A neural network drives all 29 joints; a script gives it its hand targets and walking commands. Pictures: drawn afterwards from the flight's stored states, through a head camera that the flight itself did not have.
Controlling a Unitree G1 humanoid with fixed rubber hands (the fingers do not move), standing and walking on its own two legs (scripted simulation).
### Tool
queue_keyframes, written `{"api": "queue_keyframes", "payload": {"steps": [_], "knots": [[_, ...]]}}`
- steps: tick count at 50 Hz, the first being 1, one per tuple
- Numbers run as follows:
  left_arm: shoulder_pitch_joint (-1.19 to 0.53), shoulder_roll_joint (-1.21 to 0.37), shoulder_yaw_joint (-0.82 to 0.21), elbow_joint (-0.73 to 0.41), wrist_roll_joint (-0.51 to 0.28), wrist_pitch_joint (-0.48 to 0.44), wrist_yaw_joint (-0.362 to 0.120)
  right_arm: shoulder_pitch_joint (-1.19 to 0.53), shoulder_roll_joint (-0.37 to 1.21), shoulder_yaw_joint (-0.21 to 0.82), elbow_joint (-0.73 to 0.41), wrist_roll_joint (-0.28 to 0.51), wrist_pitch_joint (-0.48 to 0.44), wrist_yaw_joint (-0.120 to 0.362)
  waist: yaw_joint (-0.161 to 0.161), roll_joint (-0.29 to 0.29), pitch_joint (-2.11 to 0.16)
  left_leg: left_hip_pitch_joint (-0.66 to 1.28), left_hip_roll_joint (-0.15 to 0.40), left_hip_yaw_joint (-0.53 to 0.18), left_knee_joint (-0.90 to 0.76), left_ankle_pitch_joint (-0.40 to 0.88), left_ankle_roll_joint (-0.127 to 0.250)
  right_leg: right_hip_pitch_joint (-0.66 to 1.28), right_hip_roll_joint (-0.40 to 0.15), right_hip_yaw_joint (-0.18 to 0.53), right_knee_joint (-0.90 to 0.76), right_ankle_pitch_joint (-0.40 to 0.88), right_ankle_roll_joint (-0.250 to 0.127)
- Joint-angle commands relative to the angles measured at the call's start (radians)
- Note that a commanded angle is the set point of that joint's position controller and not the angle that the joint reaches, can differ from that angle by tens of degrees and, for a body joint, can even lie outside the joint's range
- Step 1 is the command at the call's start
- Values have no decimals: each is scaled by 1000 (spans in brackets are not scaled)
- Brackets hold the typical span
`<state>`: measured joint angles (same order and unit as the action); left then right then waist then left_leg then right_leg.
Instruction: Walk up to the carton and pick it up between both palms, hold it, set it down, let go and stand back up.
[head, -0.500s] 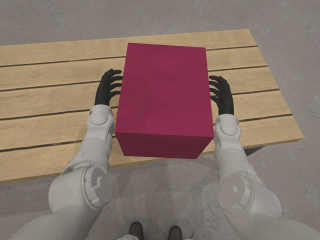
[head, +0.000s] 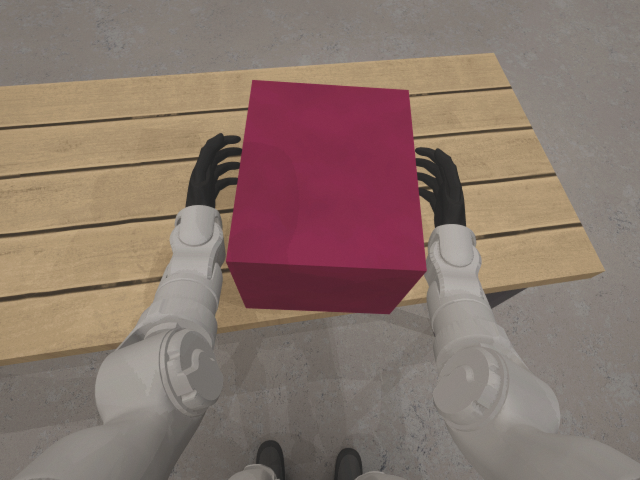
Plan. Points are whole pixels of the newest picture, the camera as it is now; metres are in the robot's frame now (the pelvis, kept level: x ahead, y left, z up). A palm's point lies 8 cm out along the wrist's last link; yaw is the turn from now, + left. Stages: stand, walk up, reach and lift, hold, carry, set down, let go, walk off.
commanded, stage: set down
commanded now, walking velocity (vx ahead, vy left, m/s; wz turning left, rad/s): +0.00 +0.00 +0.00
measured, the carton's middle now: (324, 202) +0.47 +0.00 -0.04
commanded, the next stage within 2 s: none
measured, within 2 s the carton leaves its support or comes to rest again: neither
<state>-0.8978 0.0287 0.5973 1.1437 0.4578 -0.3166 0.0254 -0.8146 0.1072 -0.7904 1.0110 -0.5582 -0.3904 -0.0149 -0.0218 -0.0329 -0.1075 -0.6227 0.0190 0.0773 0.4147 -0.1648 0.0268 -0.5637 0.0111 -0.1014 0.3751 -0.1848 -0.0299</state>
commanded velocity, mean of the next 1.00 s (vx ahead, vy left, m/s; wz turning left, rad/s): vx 0.00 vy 0.00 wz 0.00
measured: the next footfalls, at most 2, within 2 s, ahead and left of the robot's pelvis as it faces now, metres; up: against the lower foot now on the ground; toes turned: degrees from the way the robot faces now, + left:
none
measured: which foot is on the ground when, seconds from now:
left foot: down 0.00-1.00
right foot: down 0.00-1.00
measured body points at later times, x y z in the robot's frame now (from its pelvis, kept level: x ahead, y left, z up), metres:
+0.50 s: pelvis +0.00 +0.00 -0.01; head +0.12 +0.02 +0.42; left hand +0.46 +0.16 +0.00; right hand +0.44 -0.16 +0.01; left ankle +0.00 +0.10 -0.74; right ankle -0.03 -0.10 -0.74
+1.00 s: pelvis -0.03 +0.00 -0.04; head +0.11 +0.01 +0.39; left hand +0.47 +0.20 +0.01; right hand +0.46 -0.22 +0.02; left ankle +0.00 +0.11 -0.74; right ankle -0.03 -0.10 -0.74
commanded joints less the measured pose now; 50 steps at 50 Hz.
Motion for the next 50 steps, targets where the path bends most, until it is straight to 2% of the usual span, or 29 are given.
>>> {"api": "queue_keyframes", "payload": {"steps": [1, 13, 16, 18, 20, 23, 25, 29, 33, 37, 44, 50], "knots": [[-447, -396, -146, 9, 48, -27, -53, -402, 429, 224, 95, -84, -5, 114, 6, 59, -576, 348, 27, -15, 44, 396, -23, 231, -24, 8, 34, 340, 41], [-444, -325, -115, 21, 50, -28, -45, -392, 371, 209, 102, -73, 8, 103, 6, 65, -576, 343, 24, -18, 67, 398, -20, 194, -21, 14, 50, 314, 41], [-441, -262, -101, 21, 44, -31, -32, -387, 312, 199, 106, -58, 10, 90, 8, 69, -589, 347, 24, -18, 78, 410, -21, 179, -20, 18, 55, 309, 40], [-430, -162, -79, 20, 31, -32, -10, -373, 207, 184, 109, -32, 11, 69, 12, 73, -605, 349, 25, -17, 87, 422, -24, 172, -18, 23, 58, 308, 38], [-426, -4, -84, 15, -20, -35, 30, -366, 44, 199, 115, 44, 14, 28, 17, 76, -640, 337, 27, -17, 104, 446, -28, 162, -13, 36, 68, 324, 35], [-483, 144, -226, 72, -213, -52, 92, -431, -117, 352, 167, 276, 17, -41, 15, 104, -749, 297, 32, -30, 167, 487, -44, 107, 1, 65, 108, 363, 24], [-541, 189, -313, 138, -324, -77, 102, -490, -164, 441, 205, 392, 8, -64, 13, 123, -836, 274, 30, -42, 221, 495, -58, 66, 7, 71, 149, 386, 19], [-626, 287, -423, 264, -474, -132, 97, -569, -289, 547, 246, 536, -16, -92, 15, 127, -965, 270, 20, -54, 315, 539, -87, 23, 19, 59, 226, 447, 24], [-669, 350, -493, 353, -569, -158, 74, -634, -392, 626, 286, 640, -33, -104, 11, 116, -980, 265, 11, -57, 377, 576, -98, -33, 27, 43, 278, 472, 39], [-711, 371, -570, 381, -649, -165, 50, -677, -457, 694, 324, 730, -38, -94, 2, 123, -979, 263, 9, -58, 401, 568, -106, -96, 31, 31, 303, 441, 44], [-763, 402, -695, 359, -769, -150, 18, -720, -518, 806, 321, 876, 5, -48, 2, 104, -991, 196, 5, -60, 375, 449, -98, -111, 30, 32, 310, 363, 47], [-802, 448, -748, 303, -821, -121, -2, -765, -549, 850, 247, 933, 56, -16, 14, 71, -1024, 102, -5, -54, 341, 337, -75, -42, 19, 45, 315, 346, 58]]}}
